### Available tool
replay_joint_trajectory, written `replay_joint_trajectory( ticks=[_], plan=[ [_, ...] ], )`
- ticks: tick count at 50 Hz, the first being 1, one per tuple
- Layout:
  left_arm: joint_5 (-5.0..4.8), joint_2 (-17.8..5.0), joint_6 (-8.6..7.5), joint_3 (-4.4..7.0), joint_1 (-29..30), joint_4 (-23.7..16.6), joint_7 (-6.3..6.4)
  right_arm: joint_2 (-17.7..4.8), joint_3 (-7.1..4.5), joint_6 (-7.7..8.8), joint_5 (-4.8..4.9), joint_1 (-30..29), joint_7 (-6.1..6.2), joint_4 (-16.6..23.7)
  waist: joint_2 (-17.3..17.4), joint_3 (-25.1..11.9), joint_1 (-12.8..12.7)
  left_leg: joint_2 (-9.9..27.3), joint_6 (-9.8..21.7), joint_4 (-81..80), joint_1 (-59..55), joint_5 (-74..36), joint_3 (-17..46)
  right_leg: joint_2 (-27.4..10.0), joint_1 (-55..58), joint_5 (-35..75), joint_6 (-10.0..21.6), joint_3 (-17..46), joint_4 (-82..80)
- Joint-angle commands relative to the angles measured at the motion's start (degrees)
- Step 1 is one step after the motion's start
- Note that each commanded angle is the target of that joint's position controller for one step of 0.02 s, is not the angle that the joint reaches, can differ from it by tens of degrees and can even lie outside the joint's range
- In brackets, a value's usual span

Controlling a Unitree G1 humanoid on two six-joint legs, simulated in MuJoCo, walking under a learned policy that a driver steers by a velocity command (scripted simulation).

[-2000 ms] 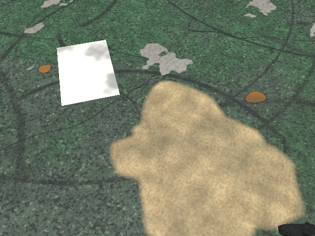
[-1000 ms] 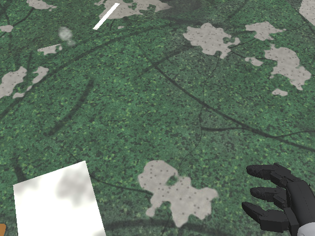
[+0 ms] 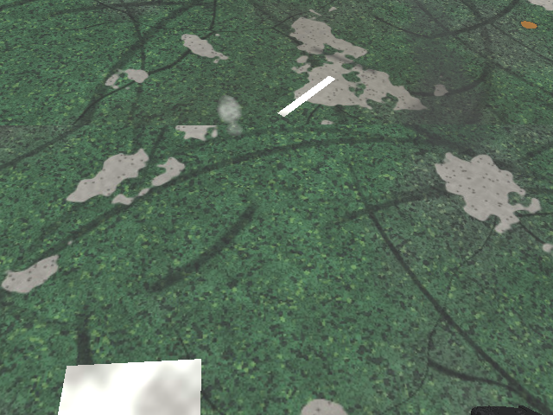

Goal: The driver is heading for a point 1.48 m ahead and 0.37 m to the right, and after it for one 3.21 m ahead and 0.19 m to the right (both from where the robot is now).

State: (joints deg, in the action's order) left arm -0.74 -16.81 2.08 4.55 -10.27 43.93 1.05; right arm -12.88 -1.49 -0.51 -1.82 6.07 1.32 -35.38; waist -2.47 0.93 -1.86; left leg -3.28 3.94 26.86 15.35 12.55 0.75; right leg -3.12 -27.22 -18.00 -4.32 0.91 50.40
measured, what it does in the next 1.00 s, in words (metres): steps on the spot: right foot, then left foot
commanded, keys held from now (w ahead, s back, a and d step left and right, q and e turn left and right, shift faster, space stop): e+shift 0.48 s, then q+shift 0.52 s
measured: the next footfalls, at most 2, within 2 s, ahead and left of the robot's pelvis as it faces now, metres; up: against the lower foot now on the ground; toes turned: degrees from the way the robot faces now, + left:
right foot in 0.26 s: +0.00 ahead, -0.14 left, +0.00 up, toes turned -16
left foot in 0.92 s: +0.11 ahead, +0.04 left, +0.00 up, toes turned -15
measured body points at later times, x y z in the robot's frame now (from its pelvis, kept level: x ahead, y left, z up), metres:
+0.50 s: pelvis +0.00 -0.07 +0.01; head +0.03 -0.12 +0.45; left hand +0.24 +0.16 -0.07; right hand +0.07 -0.41 -0.10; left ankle +0.08 +0.09 -0.65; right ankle -0.04 -0.13 -0.74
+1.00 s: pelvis +0.06 -0.04 -0.01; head +0.12 -0.03 +0.44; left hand +0.29 +0.20 -0.11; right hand +0.13 -0.36 -0.09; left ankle +0.07 +0.05 -0.74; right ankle -0.04 -0.14 -0.67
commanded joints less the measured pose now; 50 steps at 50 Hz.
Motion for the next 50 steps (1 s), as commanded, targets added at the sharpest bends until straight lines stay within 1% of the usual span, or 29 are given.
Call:
replay_joint_trajectory(
  ticks=[1, 4, 9, 11, 12, 13, 14, 15, 16, 17, 18, 19, 20, 24, 25, 28, 31, 33, 35, 36, 39, 41, 43, 45, 46, 47, 48, 49, 50],
  plan=[
    [-0.81, -7.11, -0.52, 1.2, 4.62, -6.09, -0.28, -12.28, -3.82, -0.04, -0.2, 1.74, 0.21, 1.55, 10.61, -2.04, 4.61, 18.48, 10.38, -8.79, -4.06, -10.31, 10.31, -0.48, 0.05, -3.9, 0.37, -0.7, -1.15],
    [-0.9, -6.05, -0.43, 1.13, 3.1, -6.77, -0.42, -11.44, -3.99, -0.54, 0.59, 1.14, 0.65, 0.85, 8.68, -1.43, 4.46, 21.72, 11.53, -7.64, -8.26, -16.1, 11.67, -1.6, -3.72, -7.79, 0.8, -0.43, 0.76],
    [-1.21, -4.32, -0.1, 1.09, -0.16, -7.42, -1.43, -10.85, -4.69, -0.89, 1.16, -1.99, 0.92, 1.0, 8.53, -4.98, 2.71, 21.92, 9.92, -3.93, -11.42, -27.74, 5.77, -0.83, 0.54, -8.12, 1.88, -3.57, -3.81],
    [-1.35, -4.1, 0.07, 1.27, -2.06, -7.65, -2.08, -11.19, -5.1, -1.09, 1.94, -3.01, 0.96, 0.86, 9.09, -6.13, 1.27, 21.4, 7.77, -1.16, -11.29, -27.55, 2.63, 0.4, 4.62, -3.74, 3.33, -5.48, -10.8],
    [-1.33, -4.02, 0.09, 1.48, -4.13, -7.3, -2.28, -11.13, -5.27, -1.22, 2.57, -3.56, 0.99, 0.64, 9.04, -6.61, -0.1, 20.36, 5.58, 1.74, -9.81, -25.12, 0.07, 1.67, 8.64, 1.63, 4.65, -6.74, -17.09],
    [-0.94, -5.39, 0.03, 2.19, -6.12, -7.0, -1.87, -10.05, -5.31, -1.14, 2.88, -1.4, 0.85, -0.49, 6.32, -6.37, -0.73, 17.59, 1.52, 7.43, -5.74, -17.36, -3.37, 2.37, 13.94, 10.05, 6.99, -4.11, -23.67],
    [-0.64, -12.17, -0.21, 4.17, -8.33, -7.63, -0.83, -7.65, -4.95, -0.92, 1.31, -0.77, 0.64, 0.22, -6.87, -6.34, 0.14, 11.09, -4.51, 22.6, 8.04, 0.62, -9.25, -7.59, 23.58, 28.72, 12.3, 13.18, -28.67],
    [1.09, -17.7, -1.19, 4.99, -8.9, -9.23, -0.86, -5.69, -4.04, -0.23, -0.21, -7.47, 0.54, 4.51, -17.74, -6.45, -0.61, 0.55, -8.33, 35.87, 25.47, 26.57, -4.71, -18.6, 29.21, 47.81, 23.87, 32.93, -28.37],
    [2.4, -15.03, -2.32, 4.43, -9.54, -9.93, -1.23, -7.7, -4.46, 0.43, 0.19, -9.72, 0.45, 4.53, -8.47, -10.94, -3.46, 1.37, -7.81, 43.6, 27.64, 26.99, 3.6, -18.82, 30.61, 42.89, 26.31, 31.26, -29.41],
    [1.82, -13.78, -3.06, 3.97, -6.83, -9.88, -1.08, -8.7, -4.83, 0.72, 1.32, -9.12, 0.35, 3.79, -4.5, -8.71, -1.21, 2.35, -6.86, 44.58, 28.59, 21.43, 5.17, -15.13, 29.7, 38.78, 23.13, 26.37, -29.15],
    [0.27, -12.54, -2.92, 3.81, -3.42, -10.37, -0.55, -9.07, -5.1, 0.8, 1.3, -7.49, 0.72, 2.49, -1.01, -7.2, 0.65, 3.25, -6.82, 42.7, 29.31, 16.2, 5.27, -11.94, 28.55, 35.36, 19.81, 22.72, -28.59],
    [-1.02, -10.93, -2.39, 3.13, -1.3, -11.03, 0.01, -9.72, -5.33, 0.66, 0.93, -6.78, 1.1, 1.96, -1.16, -6.57, 1.42, 3.93, -7.13, 40.69, 28.77, 12.97, 5.6, -10.63, 27.36, 34.79, 18.15, 21.07, -28.63],
    [-1.31, -10.37, -1.82, 2.77, -0.6, -11.53, 0.58, -9.31, -5.34, 0.63, 0.97, -6.26, 1.02, 1.69, -2.26, -6.78, 2.02, 3.26, -7.73, 40.73, 26.16, 10.45, 5.37, -8.91, 25.37, 35.84, 17.5, 19.97, -28.66],
    [-0.78, -11.05, -0.86, 2.91, -2.11, -12.22, 1.45, -7.92, -4.87, 1.0, 1.56, -5.29, 0.7, 0.73, -2.52, -7.25, 1.67, 0.49, -9.25, 33.86, 24.64, 5.37, 5.72, -5.9, 25.63, 34.0, 16.56, 20.6, -28.14],
    [-0.58, -10.66, -0.7, 2.57, -1.44, -12.36, 1.65, -8.38, -4.87, 0.88, 1.76, -4.2, 0.69, -0.12, -3.06, -7.49, 1.75, 1.03, -9.73, 32.13, 24.77, 4.22, 4.96, -6.47, 26.6, 33.72, 16.29, 19.27, -27.79],
    [0.6, -7.79, -0.57, 1.02, -0.92, -12.05, 1.77, -8.19, -4.34, 0.45, 2.01, -3.24, 0.38, -1.6, -5.1, -7.88, 0.48, 3.71, -10.45, 27.39, 19.66, 1.71, 3.35, -6.39, 24.46, 33.44, 15.4, 16.57, -27.35],
    [2.33, -3.52, -1.06, -1.26, 0.64, -10.7, 1.02, -6.64, -3.36, 0.55, 2.12, -2.45, -0.54, -2.31, -5.54, -6.6, 0.31, 6.78, -9.66, 20.04, 10.8, 1.02, 2.43, -6.07, 19.52, 32.41, 15.15, 13.78, -28.28],
    [2.96, -5.26, -1.39, -1.03, 1.18, -9.91, 0.31, -8.18, -3.53, 0.69, 2.63, -2.72, -0.97, -1.99, -6.19, -3.98, -0.58, 6.47, -8.67, 17.46, 7.78, 2.64, 0.94, -6.81, 17.52, 31.3, 15.86, 13.47, -29.23],
    [2.6, -8.71, -1.07, 0.08, 1.36, -9.45, 0.26, -11.09, -4.22, 0.78, 3.35, -3.6, -1.16, -0.62, -6.16, -1.25, -1.38, 5.52, -7.69, 17.86, 11.1, 7.99, -0.17, -8.67, 19.54, 32.38, 17.36, 14.85, -28.48],
    [2.26, -9.5, -0.75, 0.46, 1.11, -9.23, 0.44, -11.55, -4.31, 0.86, 3.67, -3.55, -1.31, -0.09, -5.42, -0.65, -1.66, 5.3, -7.31, 18.21, 13.11, 10.38, 0.1, -9.98, 21.52, 34.34, 18.18, 15.69, -27.75],
    [1.37, -9.1, 0.06, 0.92, 1.6, -9.1, 1.24, -10.38, -4.0, 0.98, 3.93, -1.56, -2.05, 0.52, -3.46, -1.53, -1.19, 5.57, -6.82, 18.8, 16.29, 13.76, 0.13, -12.91, 27.43, 42.45, 19.35, 16.44, -25.29],
    [1.14, -8.53, 0.46, 1.15, 2.97, -9.55, 1.51, -9.61, -3.83, 0.8, 4.16, 0.18, -2.57, 0.59, -3.18, -2.81, -0.43, 5.29, -6.53, 17.39, 15.08, 13.83, -1.13, -13.15, 28.8, 46.49, 18.91, 14.67, -23.82],
    [0.65, -8.22, 0.65, 1.42, 4.28, -9.93, 1.61, -9.34, -3.86, 0.61, 4.31, 2.12, -3.02, 0.56, -3.54, -4.15, 0.61, 4.2, -5.73, 12.82, 11.57, 11.3, -2.94, -12.27, 28.58, 48.31, 17.42, 11.58, -21.71],
    [-0.56, -7.88, 0.26, 1.56, 5.75, -10.01, 1.85, -9.86, -4.44, 0.77, 3.82, 6.67, -2.95, -0.22, -3.1, -6.35, 3.76, 1.9, -3.24, 1.19, 2.51, 0.34, -4.07, -8.92, 25.39, 47.47, 13.5, 6.11, -15.07],
    [-0.31, -7.25, -0.59, 1.64, 4.9, -10.11, 1.83, -13.6, -5.78, 1.06, 3.25, 9.93, -2.34, -0.1, 2.15, -8.56, 5.16, 4.95, 0.38, -3.26, -7.6, -14.63, 5.1, -4.11, 17.32, 38.28, 8.92, 2.31, -5.06],
    [3.42, -3.57, -1.51, 0.62, 6.5, -12.95, 1.28, -21.53, -7.53, 1.43, 2.75, 11.56, -1.65, 1.11, 18.39, -10.29, 3.11, 20.36, 9.36, -2.38, -19.96, -45.72, 27.89, 5.62, -2.16, -5.63, 2.83, -2.06, 11.6],
    [3.38, -4.76, -2.48, 0.6, 9.02, -13.58, 0.83, -18.95, -6.59, 1.76, 1.18, 13.48, -2.07, 1.39, 17.71, -14.05, 6.16, 25.35, 18.16, -3.98, -22.89, -48.61, 35.61, 9.74, -10.29, -22.46, 1.79, 5.09, 20.03],
    [1.95, -5.99, -2.84, 0.98, 8.47, -12.9, 0.32, -16.9, -6.18, 2.11, 1.49, 11.01, -2.07, 1.7, 10.61, -10.85, 4.97, 22.75, 16.69, -3.53, -22.0, -45.3, 30.27, 7.01, -12.36, -19.95, 1.48, 7.27, 23.49],
    [1.38, -6.09, -3.0, 1.08, 8.74, -12.25, 0.18, -15.69, -6.09, 1.9, 2.66, 8.24, -1.58, 1.9, 6.76, -8.61, 3.82, 18.69, 13.37, -3.18, -20.61, -41.28, 25.5, 5.92, -13.36, -15.26, 1.23, 7.06, 22.32]
  ],
)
